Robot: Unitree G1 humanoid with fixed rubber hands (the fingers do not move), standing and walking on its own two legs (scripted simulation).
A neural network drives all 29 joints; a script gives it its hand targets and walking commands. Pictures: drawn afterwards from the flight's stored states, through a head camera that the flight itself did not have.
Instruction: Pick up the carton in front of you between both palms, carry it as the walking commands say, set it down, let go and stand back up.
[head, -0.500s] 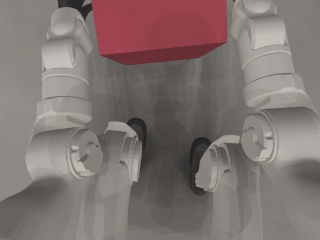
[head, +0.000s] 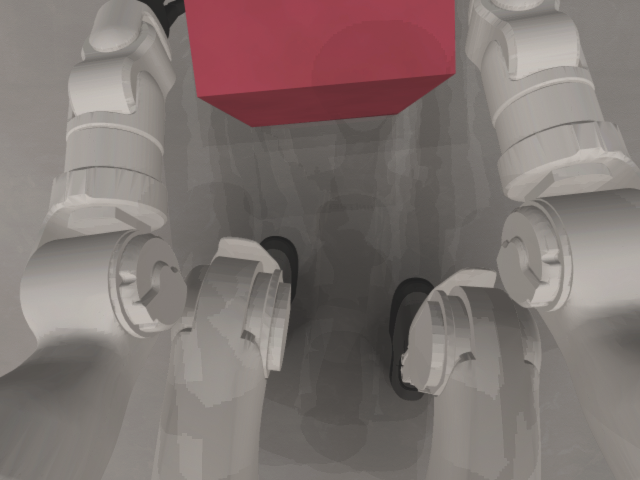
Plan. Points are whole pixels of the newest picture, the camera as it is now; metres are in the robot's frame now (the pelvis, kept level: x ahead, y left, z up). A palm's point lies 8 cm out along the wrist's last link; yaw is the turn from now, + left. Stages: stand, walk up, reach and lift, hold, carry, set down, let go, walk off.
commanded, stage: set down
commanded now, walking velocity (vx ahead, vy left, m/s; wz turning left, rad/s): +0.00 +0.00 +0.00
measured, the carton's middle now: (317, 10) +0.55 +0.09 -0.24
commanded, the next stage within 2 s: let go in 2.00 s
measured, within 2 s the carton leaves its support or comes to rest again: rests again in 0.22 s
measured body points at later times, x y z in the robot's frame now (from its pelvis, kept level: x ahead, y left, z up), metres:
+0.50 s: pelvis +0.00 +0.00 -0.01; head +0.38 +0.00 +0.22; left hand +0.53 +0.25 -0.18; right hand +0.59 -0.06 -0.19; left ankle +0.12 +0.13 -0.35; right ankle +0.08 -0.11 -0.35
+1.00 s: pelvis +0.00 +0.00 -0.01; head +0.38 +0.01 +0.21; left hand +0.52 +0.27 -0.19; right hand +0.61 -0.12 -0.18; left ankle +0.12 +0.13 -0.35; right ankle +0.08 -0.11 -0.35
